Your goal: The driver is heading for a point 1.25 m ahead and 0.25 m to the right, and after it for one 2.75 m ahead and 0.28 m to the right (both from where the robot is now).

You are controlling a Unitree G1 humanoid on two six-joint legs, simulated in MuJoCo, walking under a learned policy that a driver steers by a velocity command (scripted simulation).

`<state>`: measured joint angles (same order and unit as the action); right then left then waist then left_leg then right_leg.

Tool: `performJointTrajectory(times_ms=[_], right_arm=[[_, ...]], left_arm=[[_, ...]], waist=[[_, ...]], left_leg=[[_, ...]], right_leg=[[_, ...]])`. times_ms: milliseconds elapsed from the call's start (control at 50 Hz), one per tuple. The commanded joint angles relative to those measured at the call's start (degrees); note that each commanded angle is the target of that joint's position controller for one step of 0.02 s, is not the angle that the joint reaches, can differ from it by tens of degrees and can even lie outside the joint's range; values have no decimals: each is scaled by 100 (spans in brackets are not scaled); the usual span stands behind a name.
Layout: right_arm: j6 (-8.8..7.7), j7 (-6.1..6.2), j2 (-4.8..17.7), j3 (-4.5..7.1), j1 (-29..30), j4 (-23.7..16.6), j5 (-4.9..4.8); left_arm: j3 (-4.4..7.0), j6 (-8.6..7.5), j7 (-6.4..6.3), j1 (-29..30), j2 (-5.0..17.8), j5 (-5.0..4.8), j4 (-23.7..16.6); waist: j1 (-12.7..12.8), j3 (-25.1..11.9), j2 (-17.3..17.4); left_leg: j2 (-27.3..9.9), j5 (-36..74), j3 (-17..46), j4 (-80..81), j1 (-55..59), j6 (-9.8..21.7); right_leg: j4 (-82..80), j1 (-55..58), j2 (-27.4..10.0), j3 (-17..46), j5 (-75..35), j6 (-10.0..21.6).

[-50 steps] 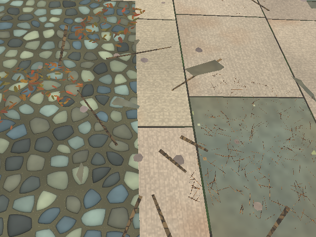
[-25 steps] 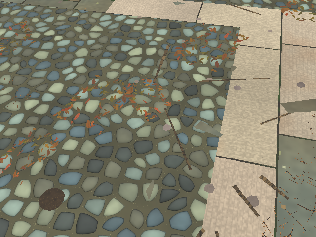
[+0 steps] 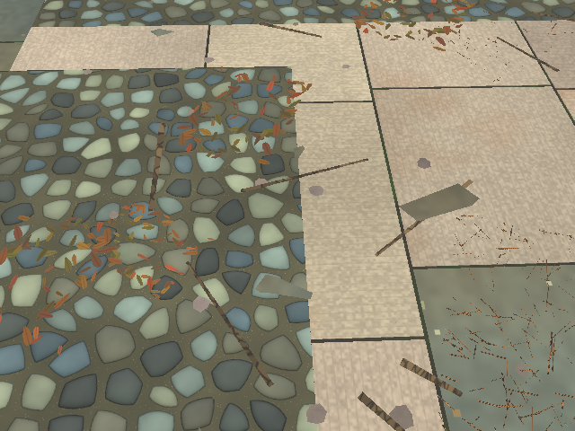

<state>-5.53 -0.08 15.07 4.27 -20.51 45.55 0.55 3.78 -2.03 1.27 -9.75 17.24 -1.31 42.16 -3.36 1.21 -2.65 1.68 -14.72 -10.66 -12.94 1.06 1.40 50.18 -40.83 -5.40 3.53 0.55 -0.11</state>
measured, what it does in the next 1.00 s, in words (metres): walks ahead, turning right: right foot, then left foot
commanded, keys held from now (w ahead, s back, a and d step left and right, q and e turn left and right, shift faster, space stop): w+e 0.64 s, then w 0.36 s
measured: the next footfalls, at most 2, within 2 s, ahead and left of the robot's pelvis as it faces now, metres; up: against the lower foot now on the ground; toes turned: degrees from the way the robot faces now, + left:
right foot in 0.18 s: +0.28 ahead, -0.13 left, +0.00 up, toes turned -9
left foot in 0.68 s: +0.60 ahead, -0.01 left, +0.00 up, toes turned -28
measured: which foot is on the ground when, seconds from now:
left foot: down 0.00-0.20, up 0.22-0.66, down 0.68-1.00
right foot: up 0.00-0.16, down 0.18-0.68, up 0.70-1.00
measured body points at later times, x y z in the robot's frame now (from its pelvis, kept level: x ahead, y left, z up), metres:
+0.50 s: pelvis +0.28 -0.06 +0.00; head +0.32 -0.09 +0.45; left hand +0.43 +0.19 -0.10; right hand +0.41 -0.37 -0.08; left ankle +0.50 +0.09 -0.68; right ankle +0.24 -0.12 -0.74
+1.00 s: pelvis +0.56 -0.11 +0.00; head +0.58 -0.12 +0.45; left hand +0.85 +0.00 -0.08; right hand +0.43 -0.36 -0.12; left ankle +0.56 +0.01 -0.74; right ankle +0.60 -0.31 -0.69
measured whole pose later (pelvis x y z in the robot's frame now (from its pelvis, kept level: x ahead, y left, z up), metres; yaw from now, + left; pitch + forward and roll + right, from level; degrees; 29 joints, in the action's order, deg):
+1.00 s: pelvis +0.56 -0.11 +0.00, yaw -28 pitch +2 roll +1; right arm -4.8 -0.9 15.6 2.9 -22.0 47.5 -0.7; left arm 2.1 -3.3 0.8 -7.0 16.2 -0.5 37.3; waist -5.3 1.7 -2.4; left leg 2.5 -12.0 -1.3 -15.0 -4.6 1.9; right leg 43.1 -35.8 -4.7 2.9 7.0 -0.4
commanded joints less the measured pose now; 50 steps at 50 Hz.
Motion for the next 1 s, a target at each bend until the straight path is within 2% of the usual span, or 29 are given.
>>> performJointTrajectory(times_ms=[20, 80, 120, 160, 180, 200, 220, 240, 260, 280, 300, 320, 360, 420, 500, 560, 620, 640, 660, 680, 700, 720, 740, 760, 780, 820, 860, 920, 1000], right_arm=[[-60, 72, 933, 220, 328, -345, -58], [68, 82, 1066, 265, 143, -205, -145], [164, 112, 1240, 303, 169, -195, -169], [270, 148, 1395, 330, 253, -234, -207], [265, 170, 1322, 280, 297, -279, -225], [201, 157, 676, 88, -23, -467, -7], [-17, 84, 402, -79, -194, -722, -29], [-176, 6, 976, 54, 561, -850, -236], [-255, -18, 973, 32, 845, -969, -326], [-283, 33, 887, 16, 864, -908, -203], [-249, 65, 951, 62, 816, -861, -70], [-176, 52, 966, 84, 704, -835, -32], [-57, 52, 841, 58, 636, -809, 36], [21, 70, 643, -23, 1166, -965, 66], [-41, -11, 485, -113, 2043, -1139, -8], [-118, -99, 643, -68, 2345, -1237, -90], [-190, -143, 859, 40, 2110, -1201, -118], [-217, -128, 912, 89, 1753, -1111, -120], [-248, -96, 1051, 171, 1165, -975, -66], [-263, -54, 1318, 235, 344, -907, 42], [-194, -97, 1779, 357, -176, -635, 104], [-177, -147, 1244, 259, -148, -649, -72], [-146, -129, 880, 157, 105, -687, -100], [-101, -121, 788, 105, 376, -718, -40], [-75, -115, 693, 66, 523, -673, -16], [-94, -97, 567, 5, 580, -604, 15], [-114, -95, 639, 15, 494, -490, -67], [-83, -68, 930, 79, 396, -359, -116], [1, -60, 1090, 84, 126, -169, -172]], left_arm=[[-70, -74, 138, 583, 52, 18, -560], [-64, -80, 247, 940, 125, -4, -819], [20, -58, 279, 832, 295, -3, -922], [235, -5, 239, -179, 678, -27, -764], [429, 38, 147, -1132, 1015, -33, -543], [553, 97, 15, -1541, 1553, -45, -437], [516, -17, 58, -1331, 1759, -17, -682], [381, -92, 95, -1315, 1231, 14, -693], [320, -151, 94, -1108, 1030, 22, -646], [272, -177, 86, -711, 890, 9, -682], [215, -190, 67, -413, 702, 45, -758], [183, -193, 41, -264, 647, 109, -838], [197, -221, -9, -256, 693, 89, -795], [230, -206, -124, -499, 849, 56, -654], [238, -118, -200, -797, 901, 2, -514], [244, -67, -217, -1042, 906, -36, -394], [249, -16, -239, -998, 870, -19, -376], [238, 3, -237, -903, 817, -12, -399], [164, -6, -223, -878, 607, 24, -418], [25, -27, -202, -994, 242, 116, -486], [-73, -84, -203, -1862, -60, -61, -574], [4, -102, -225, -1853, 511, -130, -406], [86, -93, -222, -1177, 815, -99, -456], [81, -93, -232, -747, 785, -15, -558], [83, -128, -216, -453, 707, 64, -655], [56, -145, -149, -488, 499, 39, -673], [-7, -132, -116, -473, 301, 59, -670], [-114, -172, -81, 35, 129, 113, -823], [-158, -244, 2, 717, 96, 61, -930]], waist=[[14, 572, 419], [-37, 603, 437], [148, 287, 637], [758, -411, 802], [1275, -894, 649], [1053, -1356, -595], [694, -2327, -1111], [1072, -2039, -297], [930, -1213, -139], [617, -730, 365], [417, -519, 311], [264, -456, 159], [187, -397, 118], [329, -180, 98], [701, -102, -147], [799, -86, -235], [600, -123, -456], [387, -205, -518], [101, -567, -451], [-191, -1383, 134], [169, -1952, 2088], [30, -1607, 1652], [-133, -855, 1064], [-71, -477, 660], [-4, -151, 578], [208, -107, 835], [256, -119, 876], [140, -32, 728], [-104, 55, 726]], left_leg=[[-1681, 1883, 295, 674, -399, 767], [-1818, 2554, 79, 329, 243, 659], [-1817, 4456, -90, -349, 522, 543], [-1691, 5899, -220, -1934, 433, 395], [-1461, 5283, -316, -3320, -395, 182], [-865, 1071, -246, -5353, -2418, -128], [208, -2100, 1097, -6895, -4004, -306], [-144, -1665, 1780, -6999, -4599, -201], [-367, -1144, 1678, -6585, -4724, -83], [-634, -746, 1641, -6039, -4455, -75], [-783, -508, 1644, -5611, -4073, -116], [-852, -347, 1660, -5472, -3747, -164], [-849, -196, 1530, -5084, -3558, -344], [-723, 606, 1395, -4082, -3662, -576], [-336, 1880, 1331, -2345, -3151, -615], [-201, 1871, 1477, -1793, -2981, -528], [-168, 1189, 1578, -1520, -2650, -289], [-145, 1121, 1483, -1331, -2187, -161], [-280, 1188, 1465, -1211, -1308, 40], [-1207, 867, 2362, -1318, 129, 426], [-2379, -416, 5128, -727, 1808, 1431], [-2480, -1786, 5816, -378, 1690, 1429], [-2213, -1679, 4928, -312, 1050, 1194], [-1957, -1002, 4192, -274, 419, 1054], [-1740, -293, 3688, -173, -89, 1048], [-1445, 518, 3057, 39, -540, 1001], [-1412, 1039, 2709, 198, -668, 1119], [-1418, 1473, 2287, 409, -737, 1188], [-1253, 1630, 1744, 409, -813, 996]], right_leg=[[-787, 46, -66, -224, -439, 100], [-1239, -5, 40, -479, -11, 323], [-1320, 534, 391, -829, 544, 542], [-1400, 1952, 882, -1087, 974, 841], [-1764, 3526, 1002, -877, 680, 1077], [-1844, 5378, -221, 1230, 727, 1598], [-2924, 6463, -1380, 4580, 1866, 2690], [-3363, 6283, -1284, 4224, 2078, 2311], [-3404, 5488, -1081, 3368, 1789, 2067], [-3388, 4586, -803, 2713, 1173, 1849], [-3447, 3951, -597, 2258, 533, 1756], [-3570, 3534, -472, 2051, 169, 1745], [-3694, 3084, -365, 1726, -476, 1803], [-3719, 2710, -111, 1274, -691, 1674], [-3551, 2561, 167, 1142, 127, 1316], [-3231, 2902, -26, 1604, 475, 1258], [-2725, 3323, -216, 2126, 446, 1125], [-2470, 3292, -148, 2153, 298, 1035], [-1830, 3184, 105, 1906, -30, 862], [-300, 2591, 433, 1446, 656, 651], [1529, 563, 1287, 715, 3129, 227], [2279, -207, 882, 873, 3193, 152], [2461, -386, 695, 817, 2658, 127], [2366, -264, 521, 599, 2293, 114], [2053, -210, 385, 555, 2034, 111], [1551, 210, 166, 400, 1791, 120], [1062, 275, 88, 180, 1776, 61], [11, 268, -12, -9, 1126, -31], [-1282, 815, 165, -248, 44, -51]])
